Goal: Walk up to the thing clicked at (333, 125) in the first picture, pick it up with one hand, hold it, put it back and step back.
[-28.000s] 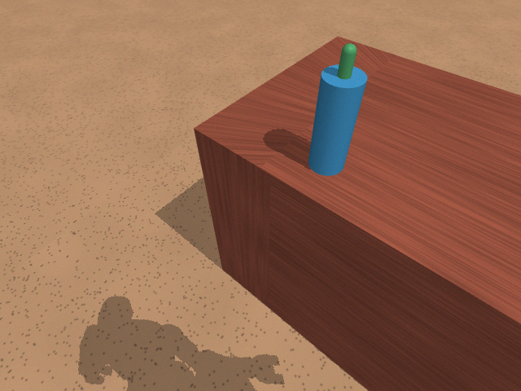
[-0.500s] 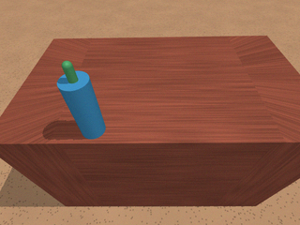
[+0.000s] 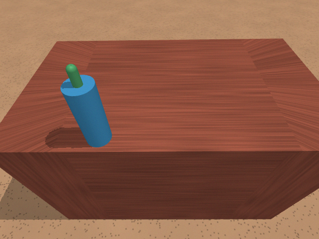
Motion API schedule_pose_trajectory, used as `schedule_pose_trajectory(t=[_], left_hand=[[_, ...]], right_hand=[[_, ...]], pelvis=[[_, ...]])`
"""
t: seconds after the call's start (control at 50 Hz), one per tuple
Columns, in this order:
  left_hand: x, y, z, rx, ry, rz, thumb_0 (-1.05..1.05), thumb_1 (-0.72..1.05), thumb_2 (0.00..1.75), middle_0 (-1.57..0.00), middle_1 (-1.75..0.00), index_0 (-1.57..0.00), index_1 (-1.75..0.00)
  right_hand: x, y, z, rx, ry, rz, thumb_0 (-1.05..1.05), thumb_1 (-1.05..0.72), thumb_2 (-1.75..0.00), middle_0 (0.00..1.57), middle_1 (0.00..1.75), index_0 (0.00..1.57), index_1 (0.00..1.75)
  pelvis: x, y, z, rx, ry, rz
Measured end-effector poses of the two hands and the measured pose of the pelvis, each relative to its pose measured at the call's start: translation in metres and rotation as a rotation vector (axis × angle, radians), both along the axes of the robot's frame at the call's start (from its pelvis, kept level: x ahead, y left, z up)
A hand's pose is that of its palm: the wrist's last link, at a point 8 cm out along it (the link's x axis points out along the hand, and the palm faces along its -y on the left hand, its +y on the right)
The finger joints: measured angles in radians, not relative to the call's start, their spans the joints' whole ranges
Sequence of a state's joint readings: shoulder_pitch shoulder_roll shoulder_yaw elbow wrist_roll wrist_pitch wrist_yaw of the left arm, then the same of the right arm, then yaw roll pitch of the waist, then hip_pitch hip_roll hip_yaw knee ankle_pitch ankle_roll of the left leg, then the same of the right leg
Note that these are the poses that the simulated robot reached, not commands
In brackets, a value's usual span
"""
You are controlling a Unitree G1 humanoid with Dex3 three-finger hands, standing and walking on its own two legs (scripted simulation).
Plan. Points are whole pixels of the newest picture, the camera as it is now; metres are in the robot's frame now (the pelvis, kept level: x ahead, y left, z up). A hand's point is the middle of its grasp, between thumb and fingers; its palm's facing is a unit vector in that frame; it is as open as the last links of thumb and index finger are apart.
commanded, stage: stand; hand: left
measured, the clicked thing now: (87, 107) +0.43 +0.20 +0.10
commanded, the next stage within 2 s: step back in 0.52 s
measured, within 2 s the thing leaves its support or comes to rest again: neither
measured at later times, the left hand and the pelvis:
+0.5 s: hand out of the picture +0.06 +0.26 -0.16, palm faces -0.03 -0.93 -0.35, open 7.4 cm; pelvis +0.00 +0.00 +0.00, yaw +0 degrees
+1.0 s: hand out of the picture +0.08 +0.33 -0.18, palm faces -0.01 -0.94 -0.35, open 7.4 cm; pelvis -0.06 +0.07 -0.02, yaw +0 degrees
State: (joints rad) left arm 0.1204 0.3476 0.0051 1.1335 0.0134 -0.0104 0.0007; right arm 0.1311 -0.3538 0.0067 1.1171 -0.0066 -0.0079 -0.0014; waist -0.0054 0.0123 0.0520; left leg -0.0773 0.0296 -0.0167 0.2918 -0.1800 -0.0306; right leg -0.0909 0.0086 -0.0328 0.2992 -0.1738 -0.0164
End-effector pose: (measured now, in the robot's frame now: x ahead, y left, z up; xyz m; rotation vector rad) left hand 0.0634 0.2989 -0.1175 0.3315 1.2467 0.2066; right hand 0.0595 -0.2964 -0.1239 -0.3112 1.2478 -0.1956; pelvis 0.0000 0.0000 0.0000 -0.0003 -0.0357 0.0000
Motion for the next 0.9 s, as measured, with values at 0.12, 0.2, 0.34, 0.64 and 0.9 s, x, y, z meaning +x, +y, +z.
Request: schedule_pose_trajectory(t=[0.12, 0.2, 0.34, 0.64, 0.9], left_hand=[[-0.001, 0.001, 0.0, -0.001, 0.001, 0.001, 0.0, 0.9, 0.9, -0.2, -0.3, -0.2, -0.3], [-0.001, 0.001, 0.0, -0.001, -0.001, 0.0, 0.01, 0.9, 0.9, -0.2, -0.3, -0.2, -0.3], [-0.002, 0.002, 0.0, -0.002, -0.003, 0.001, 0.0, 0.9, 0.9, -0.2, -0.3, -0.2, -0.3], [-0.004, 0.012, -0.005, 0.013, -0.003, 0.036, 0.0, 0.9, 0.9, -0.2, -0.3, -0.2, -0.3], [0.016, 0.067, -0.032, 0.003, -0.102, -0.022, 0.01, 0.9, 0.9, -0.2, -0.3, -0.2, -0.3]], right_hand=[[-0.002, 0.0, 0.0, 0.0, 0.003, -0.001, 0.0, -0.91, -0.9, 0.2, 0.3, 0.21, 0.3], [-0.002, 0.001, 0.0, 0.0, -0.001, -0.001, 0.0, -0.91, -0.9, 0.2, 0.3, 0.21, 0.3], [-0.002, 0.002, 0.0, 0.001, -0.001, 0.002, 0.0, -0.91, -0.9, 0.2, 0.3, 0.21, 0.3], [-0.002, -0.002, -0.006, -0.017, 0.022, -0.004, 0.0, -0.91, -0.9, 0.2, 0.3, 0.21, 0.3], [-0.048, 0.031, -0.001, -0.119, 0.05, 0.006, 0.0, -0.91, -0.9, 0.2, 0.3, 0.2, 0.3]], pelvis=[[0.0, 0.001, 0.0, 0.0, -0.002, -0.001], [-0.001, 0.001, 0.0, 0.0, -0.003, -0.001], [-0.002, 0.002, 0.0, 0.001, -0.001, 0.0], [-0.014, 0.006, -0.007, -0.009, 0.009, 0.004], [-0.052, 0.058, -0.028, 0.008, 0.013, 0.009]])
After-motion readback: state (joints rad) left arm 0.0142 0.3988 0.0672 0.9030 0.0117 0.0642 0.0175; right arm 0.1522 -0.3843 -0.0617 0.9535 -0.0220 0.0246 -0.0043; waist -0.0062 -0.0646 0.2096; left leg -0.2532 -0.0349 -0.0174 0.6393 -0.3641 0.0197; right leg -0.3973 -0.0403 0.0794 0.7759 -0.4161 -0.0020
